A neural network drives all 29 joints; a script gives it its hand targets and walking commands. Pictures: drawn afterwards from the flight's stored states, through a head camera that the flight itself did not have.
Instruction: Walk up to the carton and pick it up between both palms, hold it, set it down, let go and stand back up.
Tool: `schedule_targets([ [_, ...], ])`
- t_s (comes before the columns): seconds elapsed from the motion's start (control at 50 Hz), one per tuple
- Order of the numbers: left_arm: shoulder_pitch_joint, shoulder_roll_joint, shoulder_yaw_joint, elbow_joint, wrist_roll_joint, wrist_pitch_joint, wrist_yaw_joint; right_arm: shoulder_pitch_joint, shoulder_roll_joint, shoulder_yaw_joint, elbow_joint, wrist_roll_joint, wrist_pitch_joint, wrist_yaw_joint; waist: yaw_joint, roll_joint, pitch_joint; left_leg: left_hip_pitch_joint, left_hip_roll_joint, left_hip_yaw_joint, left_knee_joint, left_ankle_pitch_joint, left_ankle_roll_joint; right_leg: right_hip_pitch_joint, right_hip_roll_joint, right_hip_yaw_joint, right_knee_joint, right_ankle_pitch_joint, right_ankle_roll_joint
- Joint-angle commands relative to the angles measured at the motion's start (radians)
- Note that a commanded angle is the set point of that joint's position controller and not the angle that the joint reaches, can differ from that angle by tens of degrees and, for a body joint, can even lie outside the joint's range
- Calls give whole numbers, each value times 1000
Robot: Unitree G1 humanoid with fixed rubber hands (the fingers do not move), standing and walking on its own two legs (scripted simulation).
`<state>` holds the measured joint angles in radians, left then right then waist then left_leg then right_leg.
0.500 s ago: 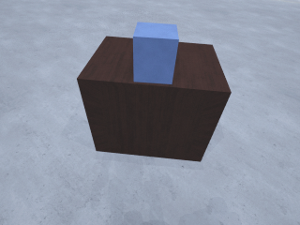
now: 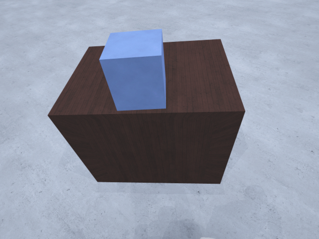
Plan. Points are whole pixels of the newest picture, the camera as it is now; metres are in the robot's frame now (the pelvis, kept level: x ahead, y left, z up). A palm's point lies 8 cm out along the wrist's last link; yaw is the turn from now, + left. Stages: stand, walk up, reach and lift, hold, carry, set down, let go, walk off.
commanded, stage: walk up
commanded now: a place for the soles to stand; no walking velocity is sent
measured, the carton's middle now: (138, 71) +0.72 +0.08 +0.04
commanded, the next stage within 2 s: none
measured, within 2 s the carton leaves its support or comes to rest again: neither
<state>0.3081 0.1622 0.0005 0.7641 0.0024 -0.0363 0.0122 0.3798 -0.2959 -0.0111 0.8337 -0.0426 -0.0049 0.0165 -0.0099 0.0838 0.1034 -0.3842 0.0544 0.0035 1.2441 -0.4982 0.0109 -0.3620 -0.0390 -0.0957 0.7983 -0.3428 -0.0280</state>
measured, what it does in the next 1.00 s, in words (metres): walks ahead: left foot, then right foot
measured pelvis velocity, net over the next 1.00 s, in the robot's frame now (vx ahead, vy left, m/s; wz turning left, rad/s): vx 0.18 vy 0.03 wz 0.04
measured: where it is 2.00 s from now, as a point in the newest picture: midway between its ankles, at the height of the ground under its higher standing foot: outside the picture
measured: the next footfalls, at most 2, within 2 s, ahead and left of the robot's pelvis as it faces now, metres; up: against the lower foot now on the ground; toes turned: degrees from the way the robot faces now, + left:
left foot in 0.34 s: +0.27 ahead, +0.18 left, +0.00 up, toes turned +5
right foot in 0.68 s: +0.29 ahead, -0.08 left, +0.00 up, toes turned +1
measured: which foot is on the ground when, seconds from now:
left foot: up 0.00-0.32, down 0.34-1.00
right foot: down 0.00-0.38, up 0.40-0.66, down 0.68-1.00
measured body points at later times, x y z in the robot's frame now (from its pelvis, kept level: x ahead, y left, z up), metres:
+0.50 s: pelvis +0.18 +0.04 +0.01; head +0.20 +0.06 +0.45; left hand +0.19 +0.29 -0.14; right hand +0.30 -0.18 -0.11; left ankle +0.25 +0.16 -0.70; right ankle +0.12 -0.08 -0.63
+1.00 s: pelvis +0.18 +0.03 +0.01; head +0.20 +0.03 +0.46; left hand +0.31 +0.27 -0.11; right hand +0.27 -0.20 -0.13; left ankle +0.18 +0.15 -0.71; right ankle +0.25 -0.08 -0.70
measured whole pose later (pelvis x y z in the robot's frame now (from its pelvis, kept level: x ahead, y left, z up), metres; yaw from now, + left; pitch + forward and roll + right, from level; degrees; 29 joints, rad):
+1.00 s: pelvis +0.18 +0.03 +0.01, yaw +2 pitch -3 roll +1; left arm 0.13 0.19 0.00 0.80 0.01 0.03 0.01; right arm 0.25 -0.21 0.01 0.85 -0.01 0.01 -0.01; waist 0.00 -0.01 0.07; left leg -0.28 0.00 0.03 0.69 -0.36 0.00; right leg -0.39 -0.03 -0.03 0.69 -0.26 -0.01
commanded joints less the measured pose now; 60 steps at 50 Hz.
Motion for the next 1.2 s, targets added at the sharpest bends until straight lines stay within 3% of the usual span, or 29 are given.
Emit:
schedule_targets([
  [0.0,90,216,56,-41,23,-53,6,79,-44,-18,-66,-4,-28,-4,22,-266,17,-227,60,-70,-32,40,-20,117,-341,482,-526,100,-170],
  [0.04,114,193,49,-21,31,-62,5,43,-34,-14,-74,-6,-21,0,32,-263,-2,-248,57,-72,-98,65,-31,154,-336,429,-517,171,-196],
  [0.08,116,183,45,-13,41,-64,14,-19,-26,-14,-92,-12,-12,9,35,-195,-5,-305,56,-72,-138,114,-28,215,-342,382,-514,196,-212],
  [0.16,133,194,44,4,48,-67,13,-145,11,-5,-118,-10,-23,23,47,-217,-26,-252,47,-3,-383,242,-26,299,-275,189,-430,424,-185],
  [0.22,183,218,46,32,48,-56,7,-195,32,-3,-126,-9,-27,30,59,-192,4,-151,17,47,-476,330,2,207,-278,146,-438,382,-174],
  [0.26,151,230,41,30,49,-45,4,-171,31,-12,-120,-9,-30,26,31,-207,13,-21,-4,69,-576,345,22,147,-269,107,-394,364,-152],
  [0.3,125,223,34,21,55,-26,-1,-11,-7,-36,-67,-18,-45,9,-51,-115,-15,231,-40,81,-690,464,44,48,-204,26,-172,394,-98],
  [0.32,185,185,16,38,56,-23,-5,82,-58,-59,-37,-24,-54,-1,-78,32,-104,397,8,-11,-688,531,55,-9,-127,-34,68,340,-50],
  [0.34,258,123,-6,27,39,-16,-9,158,-122,-85,-43,-21,-52,-12,-81,208,-227,547,226,-326,-740,548,127,-150,3,-67,370,-83,4],
  [0.36,278,139,6,4,29,10,3,176,-153,-88,-56,17,-38,-23,-77,162,-223,507,363,-586,-849,428,243,-197,50,4,463,-313,25],
  [0.38,215,177,16,-17,25,23,9,116,-142,-89,-69,49,-23,-34,-88,115,-207,430,358,-605,-927,282,299,-202,14,63,515,-310,31],
  [0.44,99,161,17,-42,28,18,10,-13,-74,-66,-100,39,-25,-51,-54,65,-69,250,314,-401,-929,444,273,-234,-40,132,505,-228,37],
  [0.52,147,108,11,5,25,27,12,-138,-6,-33,-119,15,-48,-42,39,12,-103,62,242,-127,-842,787,254,9,-48,147,285,-201,41],
  [0.56,130,100,13,5,18,32,14,-188,-18,-27,-124,13,-43,-36,49,77,-125,5,223,-77,-796,863,232,81,-39,126,143,-108,39],
  [0.62,79,115,25,-13,21,35,14,-229,-80,-41,-131,15,-10,-33,64,51,-138,-31,207,-65,-704,688,177,197,-4,69,-112,183,27],
  [0.66,81,150,43,-25,21,27,11,-198,-60,-29,-126,18,14,-29,59,-57,-192,-46,161,-17,-579,451,111,259,-11,109,-229,315,-1],
  [0.68,11,206,57,-59,18,25,12,-148,-15,-13,-126,31,27,-26,19,-206,-176,-91,82,34,-499,226,55,203,-156,312,-306,258,-49],
  [0.7,-67,256,73,-85,3,31,15,-130,12,-7,-116,39,47,-30,9,-298,-110,-49,-42,77,-328,-88,-8,8,-303,501,-452,151,-143],
  [0.72,-118,271,76,-76,-13,39,20,-113,7,-10,-104,41,64,-39,2,-317,-64,16,-32,3,-217,-157,-8,-153,-356,556,-521,10,-231],
  [0.74,-164,248,73,-79,-18,42,25,-126,-17,-12,-101,33,72,-41,-8,-321,-1,32,-13,-14,-197,-149,-11,-205,-325,513,-548,-80,-233],
  [0.82,-187,214,56,-88,14,36,25,-83,-46,-25,-60,30,32,-43,-10,-280,-122,26,-13,-7,-356,8,-11,16,-234,354,-366,302,-167],
  [0.88,-219,169,36,-68,18,48,8,-49,5,-7,-55,34,4,-37,-40,-232,-203,166,-4,-13,-733,238,1,29,-173,281,-283,183,-108],
  [0.9,-200,143,24,-62,18,52,1,-63,-14,-8,-54,28,-4,-36,-16,-159,-202,195,39,-95,-794,243,18,8,-142,268,-249,95,-73],
  [0.92,-136,107,12,-40,6,51,-7,-93,-50,-15,-65,29,-13,-36,26,-14,-208,182,149,-276,-864,236,56,-10,-62,197,-165,28,-30],
  [0.94,-91,96,11,-21,4,52,-6,-184,-85,-21,-70,39,-9,-31,66,-15,-147,30,194,-308,-880,124,108,63,9,114,-208,-31,-3],
  [0.98,-114,124,21,-4,13,40,-2,-202,-49,-6,-56,46,-7,-13,59,-46,-58,-160,129,-211,-888,-28,83,211,-40,171,-285,31,-10],
  [1.02,-147,161,18,21,2,31,-12,-139,-27,6,-37,47,-12,-10,12,-42,-61,-31,55,-145,-878,15,49,106,-70,242,-335,-14,-30],
  [1.14,-117,154,2,81,5,11,-11,-122,-29,10,15,48,-24,-9,8,5,-41,36,70,-135,-891,116,55,91,-55,207,-364,94,-15],
  [1.18,-105,161,-1,101,0,10,-10,-99,-44,8,38,50,-21,-11,7,-40,-34,29,65,-121,-885,79,50,102,-58,213,-378,65,-15],
])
